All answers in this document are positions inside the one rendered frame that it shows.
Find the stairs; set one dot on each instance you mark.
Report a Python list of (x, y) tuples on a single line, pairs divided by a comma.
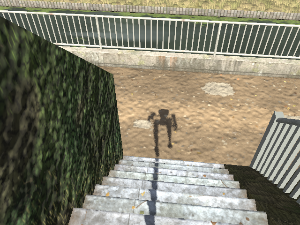
[(160, 191)]

